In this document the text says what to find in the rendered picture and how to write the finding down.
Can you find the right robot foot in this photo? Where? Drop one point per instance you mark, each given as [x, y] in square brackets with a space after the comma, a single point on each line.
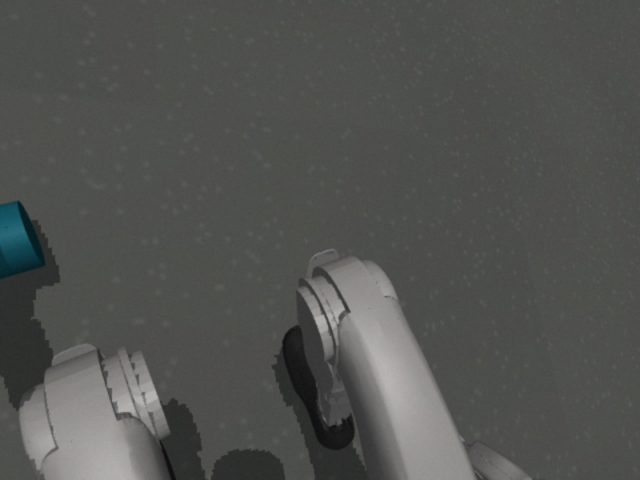
[334, 437]

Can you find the left robot foot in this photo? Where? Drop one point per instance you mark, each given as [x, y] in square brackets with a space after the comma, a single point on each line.
[168, 463]

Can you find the can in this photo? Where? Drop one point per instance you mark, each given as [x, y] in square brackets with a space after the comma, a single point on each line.
[20, 249]

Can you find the right robot hand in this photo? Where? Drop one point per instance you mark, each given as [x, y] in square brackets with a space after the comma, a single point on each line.
[489, 464]

